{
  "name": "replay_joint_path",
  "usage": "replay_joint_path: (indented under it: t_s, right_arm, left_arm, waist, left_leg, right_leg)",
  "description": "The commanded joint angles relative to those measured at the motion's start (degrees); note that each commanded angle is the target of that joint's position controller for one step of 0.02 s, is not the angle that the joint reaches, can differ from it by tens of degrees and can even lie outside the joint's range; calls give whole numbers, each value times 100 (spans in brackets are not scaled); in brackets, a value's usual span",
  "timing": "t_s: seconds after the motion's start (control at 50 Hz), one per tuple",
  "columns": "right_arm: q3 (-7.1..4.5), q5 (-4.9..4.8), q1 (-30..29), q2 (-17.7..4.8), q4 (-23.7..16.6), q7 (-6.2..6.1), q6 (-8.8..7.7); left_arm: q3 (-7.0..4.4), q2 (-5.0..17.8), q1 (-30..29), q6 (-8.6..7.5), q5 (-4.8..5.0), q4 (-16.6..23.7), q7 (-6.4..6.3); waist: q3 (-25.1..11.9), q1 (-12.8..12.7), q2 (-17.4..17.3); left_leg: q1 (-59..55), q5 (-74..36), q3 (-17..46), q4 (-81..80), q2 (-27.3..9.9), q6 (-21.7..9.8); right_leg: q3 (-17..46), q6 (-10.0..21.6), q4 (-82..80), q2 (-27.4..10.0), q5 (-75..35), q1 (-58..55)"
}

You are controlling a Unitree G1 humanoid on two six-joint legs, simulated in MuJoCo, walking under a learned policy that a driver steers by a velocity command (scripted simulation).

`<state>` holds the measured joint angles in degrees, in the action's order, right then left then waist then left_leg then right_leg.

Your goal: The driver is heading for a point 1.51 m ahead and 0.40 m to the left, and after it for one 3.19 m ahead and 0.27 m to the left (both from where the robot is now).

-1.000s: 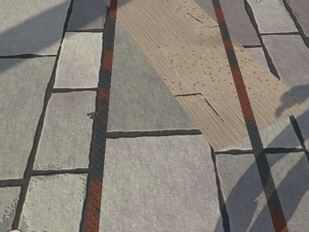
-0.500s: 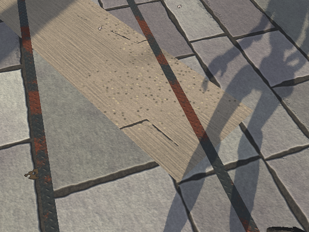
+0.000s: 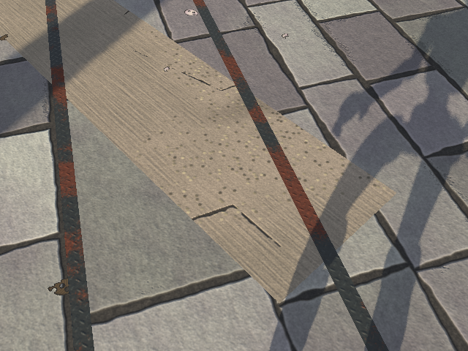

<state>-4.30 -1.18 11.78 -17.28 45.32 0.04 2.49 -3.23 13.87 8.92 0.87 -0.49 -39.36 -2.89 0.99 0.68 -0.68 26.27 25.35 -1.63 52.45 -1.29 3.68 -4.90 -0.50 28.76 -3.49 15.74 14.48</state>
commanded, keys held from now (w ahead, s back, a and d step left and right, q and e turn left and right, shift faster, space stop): w+q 0.46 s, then w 0.54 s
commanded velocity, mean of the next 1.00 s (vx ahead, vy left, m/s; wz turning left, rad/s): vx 0.39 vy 0.00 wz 0.35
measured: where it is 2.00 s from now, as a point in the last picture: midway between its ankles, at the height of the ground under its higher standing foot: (132, 213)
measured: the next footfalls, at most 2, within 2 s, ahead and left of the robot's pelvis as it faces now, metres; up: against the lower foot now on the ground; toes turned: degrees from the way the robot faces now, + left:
left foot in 0.12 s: +0.02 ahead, +0.12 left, +0.00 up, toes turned +7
right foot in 0.58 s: +0.38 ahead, -0.02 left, +0.00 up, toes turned +22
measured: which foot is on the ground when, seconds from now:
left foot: up 0.00-0.10, down 0.12-0.58, up 0.60-1.00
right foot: down 0.00-0.10, up 0.12-0.56, down 0.58-1.00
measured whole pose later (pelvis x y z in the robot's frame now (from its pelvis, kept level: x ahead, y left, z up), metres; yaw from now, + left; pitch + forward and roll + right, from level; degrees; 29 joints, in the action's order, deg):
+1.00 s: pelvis +0.40 +0.12 +0.00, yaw +23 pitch +3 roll -3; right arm -1.6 -0.9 4.1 -15.1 36.9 1.6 -4.1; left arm -3.4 16.1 21.9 -4.7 1.6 -48.7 0.9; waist 1.1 -6.0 -2.4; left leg 35.4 1.1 1.8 34.1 -4.7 -0.6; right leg -1.6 0.5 14.1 2.2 16.8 -0.3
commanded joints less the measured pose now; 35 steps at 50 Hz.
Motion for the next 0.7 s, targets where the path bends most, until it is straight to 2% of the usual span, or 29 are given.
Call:
replay_joint_path:
  t_s: [0.02,0.04,0.06,0.08,0.1,0.12,0.14,0.16,0.18,0.2,0.22,0.26,0.3,0.34,0.38,0.46,0.52,0.54,0.56,0.58,0.6,0.62,0.64,0.66,0.68,0.7]
  right_arm:
    - [0,-33,-440,-253,-679,129,-60]
    - [-16,-39,-353,-300,-690,165,-56]
    - [-37,-35,-118,-310,-626,193,-64]
    - [-82,-23,284,-345,-450,195,-80]
    - [-176,-28,784,-512,-222,150,-110]
    - [-342,-51,1338,-1076,-144,58,-167]
    - [-405,98,1495,-1656,-352,148,-361]
    - [-296,187,1310,-1229,-421,165,-515]
    - [-189,143,1015,-923,-466,125,-597]
    - [-135,70,794,-768,-549,81,-618]
    - [-100,26,621,-707,-595,34,-599]
    - [-79,69,694,-678,-643,-45,-589]
    - [-101,56,868,-716,-625,-104,-596]
    - [-125,28,1011,-761,-575,-142,-584]
    - [-151,6,1153,-807,-521,-159,-567]
    - [-190,-68,1409,-855,-432,-170,-511]
    - [-204,-41,1339,-844,-409,-185,-480]
    - [-205,-21,1284,-839,-419,-177,-471]
    - [-175,-3,1219,-756,-443,-163,-466]
    - [-110,46,1152,-600,-513,-139,-472]
    - [24,181,1373,-248,-641,-139,-501]
    - [114,-69,2130,95,-632,-127,-578]
    - [-6,-177,1647,-562,-557,-120,-613]
    - [-55,-146,926,-768,-706,-99,-627]
    - [-31,-43,568,-677,-781,-93,-646]
    - [-41,35,439,-604,-832,-65,-667]
  left_arm:
    - [-372,1159,135,-4,64,240,-30]
    - [-392,1214,142,-19,111,213,-1]
    - [-396,1231,48,-38,178,191,33]
    - [-372,1142,-32,-60,215,157,68]
    - [-307,873,34,-86,165,103,106]
    - [-174,414,-181,-143,-1,261,169]
    - [-152,409,-827,-307,56,754,179]
    - [-234,783,-1107,-463,240,753,217]
    - [-287,950,-986,-557,273,678,266]
    - [-315,969,-786,-604,142,504,253]
    - [-335,985,-692,-638,23,436,238]
    - [-325,851,-642,-674,-11,373,276]
    - [-275,690,-757,-689,5,375,299]
    - [-212,545,-987,-706,27,415,329]
    - [-173,496,-1279,-728,72,488,386]
    - [-156,585,-1715,-814,141,653,505]
    - [-205,752,-1407,-888,144,574,552]
    - [-249,848,-1153,-906,137,523,541]
    - [-332,994,-639,-915,113,385,503]
    - [-412,1206,133,-919,58,253,461]
    - [-482,1591,1138,-895,-36,170,425]
    - [-507,1697,1512,-851,-26,-154,510]
    - [-363,1125,1301,-839,119,-103,505]
    - [-288,903,915,-794,132,-83,465]
    - [-235,834,653,-758,68,-60,454]
    - [-198,734,487,-741,18,-76,448]
  waist:
    - [-669,-308,1018]
    - [-635,-264,1015]
    - [-577,-97,964]
    - [-528,98,855]
    - [-502,228,423]
    - [-426,369,-1050]
    - [-235,557,-1780]
    - [1,619,-996]
    - [202,378,-846]
    - [232,230,-481]
    - [247,133,-440]
    - [117,84,-490]
    - [62,124,-379]
    - [91,214,-436]
    - [161,334,-590]
    - [280,473,-610]
    - [183,315,-822]
    - [77,170,-926]
    - [-245,-110,-911]
    - [-908,-491,-805]
    - [-1948,-710,146]
    - [-2421,-332,2079]
    - [-1561,-517,1253]
    - [-757,-553,736]
    - [-377,-418,292]
    - [-179,-262,287]
  left_leg:
    - [-37,-128,-252,-775,-45,-123]
    - [-275,-237,-353,-1087,-2,-259]
    - [-687,-522,-475,-1589,79,-430]
    - [-1324,-729,-624,-2087,265,-598]
    - [-2093,-598,-424,-2397,335,-785]
    - [-2887,-365,1618,-3055,-957,-1317]
    - [-3074,660,4553,-4070,-2080,-2522]
    - [-3020,1032,4552,-4316,-2186,-2585]
    - [-2862,886,3985,-4222,-1952,-2290]
    - [-2688,504,3390,-4103,-1650,-2024]
    - [-2503,-12,2931,-4130,-1413,-1851]
    - [-2339,-920,2323,-4241,-1066,-1712]
    - [-2337,-1625,1933,-4211,-897,-1649]
    - [-2204,-1932,1698,-4140,-756,-1563]
    - [-2041,-1939,1670,-4093,-721,-1529]
    - [-2104,-1957,2027,-3816,-872,-1545]
    - [-2341,-2491,2174,-3566,-1058,-1409]
    - [-2414,-3195,2147,-3315,-1042,-1349]
    - [-2424,-4176,1951,-2712,-815,-1227]
    - [-1985,-4384,1710,-1622,-515,-1044]
    - [-695,-2667,1407,228,25,-805]
    - [1088,791,1275,1842,715,-520]
    - [1682,538,1451,2365,327,-536]
    - [1803,-1,1203,2302,90,-576]
    - [1600,-380,1030,2087,-132,-586]
    - [1427,-623,962,1765,-301,-582]
  right_leg:
    - [938,1220,-749,-1504,-1663,-805]
    - [963,1175,-812,-1530,-872,-651]
    - [895,1061,-770,-1477,-39,-383]
    - [713,891,-534,-1339,642,47]
    - [340,628,170,-1066,1253,658]
    - [-371,73,2369,-465,1794,2039]
    - [330,-86,3515,529,2341,3827]
    - [953,45,4000,165,1940,4184]
    - [1017,181,3905,-2,1252,4189]
    - [986,187,3734,-123,696,3990]
    - [968,134,3337,-170,194,3740]
    - [818,-6,2872,-52,-564,3239]
    - [746,-134,2187,73,-1072,3041]
    - [715,-216,1406,213,-1485,2741]
    - [687,-266,813,315,-1734,2451]
    - [736,-216,182,410,-1664,2139]
    - [687,-12,-53,397,-1483,1565]
    - [573,108,-122,469,-1277,1198]
    - [408,295,-343,588,-1269,443]
    - [671,600,-192,239,-1297,-893]
    - [2197,1152,93,-947,-1000,-2829]
    - [4978,1865,-961,-1965,622,-3937]
    - [4852,1635,-1324,-1788,1527,-3347]
    - [3852,1433,-1354,-1578,1165,-2493]
    - [3227,1369,-1459,-1345,415,-1709]
    - [2824,1364,-1591,-1140,-68,-1213]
